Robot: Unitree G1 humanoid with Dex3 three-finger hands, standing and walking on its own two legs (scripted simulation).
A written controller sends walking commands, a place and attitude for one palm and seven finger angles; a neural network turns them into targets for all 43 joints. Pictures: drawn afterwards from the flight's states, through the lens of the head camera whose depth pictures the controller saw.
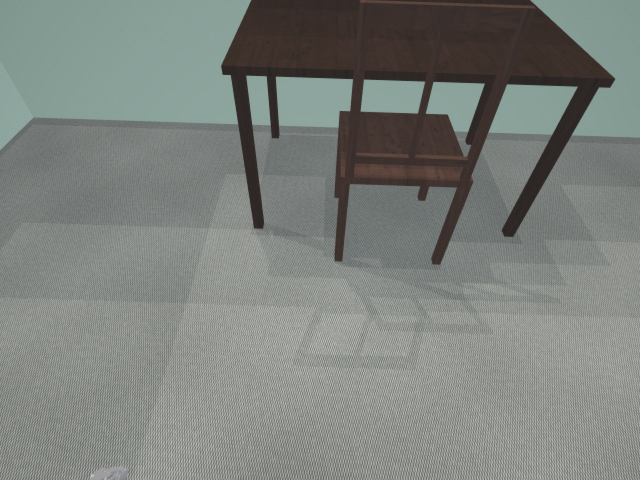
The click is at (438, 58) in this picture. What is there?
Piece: chair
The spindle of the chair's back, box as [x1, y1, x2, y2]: [409, 30, 445, 157]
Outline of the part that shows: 445,30 437,30 410,146 409,157 414,157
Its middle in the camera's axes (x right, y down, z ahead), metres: +0.29 -0.39 +1.08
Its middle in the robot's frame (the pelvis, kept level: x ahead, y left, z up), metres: +1.08 -0.24 -0.05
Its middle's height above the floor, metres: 0.71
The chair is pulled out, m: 0.00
